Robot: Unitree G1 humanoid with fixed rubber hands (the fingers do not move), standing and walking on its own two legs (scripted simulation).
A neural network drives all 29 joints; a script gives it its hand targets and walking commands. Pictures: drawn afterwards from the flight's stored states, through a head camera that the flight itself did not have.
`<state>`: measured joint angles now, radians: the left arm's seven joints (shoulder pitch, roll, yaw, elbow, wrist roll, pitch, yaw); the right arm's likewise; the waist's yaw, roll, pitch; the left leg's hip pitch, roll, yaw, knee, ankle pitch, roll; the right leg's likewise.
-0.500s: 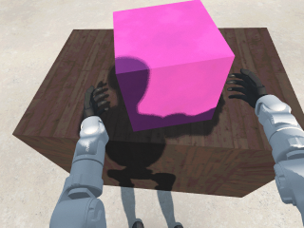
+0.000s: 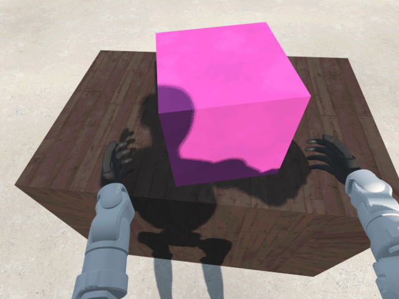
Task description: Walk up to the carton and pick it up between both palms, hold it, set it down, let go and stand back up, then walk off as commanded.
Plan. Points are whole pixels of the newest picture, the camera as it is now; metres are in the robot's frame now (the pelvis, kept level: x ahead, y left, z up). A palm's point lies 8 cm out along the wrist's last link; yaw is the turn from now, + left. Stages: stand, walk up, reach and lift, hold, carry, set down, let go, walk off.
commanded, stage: set down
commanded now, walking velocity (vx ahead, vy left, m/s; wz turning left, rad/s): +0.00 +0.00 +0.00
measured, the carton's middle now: (219, 106) +0.55 +0.00 +0.04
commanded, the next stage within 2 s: none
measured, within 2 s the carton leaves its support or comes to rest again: neither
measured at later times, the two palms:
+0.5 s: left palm (102, 214) +0.25 +0.21 +0.06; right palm (369, 203) +0.30 -0.28 +0.04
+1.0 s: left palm (102, 227) +0.23 +0.20 +0.05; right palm (375, 219) +0.28 -0.29 +0.02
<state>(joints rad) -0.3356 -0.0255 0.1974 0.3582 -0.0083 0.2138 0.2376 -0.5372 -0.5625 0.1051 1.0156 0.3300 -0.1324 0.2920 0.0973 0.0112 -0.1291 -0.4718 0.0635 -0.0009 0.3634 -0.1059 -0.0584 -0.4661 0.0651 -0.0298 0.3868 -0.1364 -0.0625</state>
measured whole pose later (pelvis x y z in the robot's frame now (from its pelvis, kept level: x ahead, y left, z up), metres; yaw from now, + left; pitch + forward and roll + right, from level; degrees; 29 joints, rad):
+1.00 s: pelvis +0.02 +0.00 +0.00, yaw +0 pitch +4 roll +0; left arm 0.19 -0.03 0.01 -0.07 -0.01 0.20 0.27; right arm 0.00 -0.58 0.03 0.71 0.39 -0.21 0.36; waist 0.10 -0.04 -0.11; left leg -0.28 0.06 -0.01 0.36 -0.16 -0.06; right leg -0.27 0.06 -0.03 0.39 -0.19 -0.06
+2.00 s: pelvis +0.05 +0.00 +0.00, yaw +1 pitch +1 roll +0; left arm 0.41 0.02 0.01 -0.08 -0.01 0.14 0.16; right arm 0.25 -0.44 0.03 0.56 0.39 -0.24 0.21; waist 0.10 -0.06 -0.01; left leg -0.17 0.05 -0.01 0.36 -0.21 -0.06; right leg -0.16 0.06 -0.03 0.38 -0.24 -0.06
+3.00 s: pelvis +0.05 +0.02 +0.00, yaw +0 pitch +1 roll +0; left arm 0.27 0.15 0.01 0.23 -0.01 0.19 0.05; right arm 0.26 -0.23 0.03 0.56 0.22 -0.16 0.07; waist 0.10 -0.07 0.06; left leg -0.17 0.03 0.01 0.38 -0.23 -0.03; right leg -0.15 0.04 -0.01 0.38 -0.24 -0.05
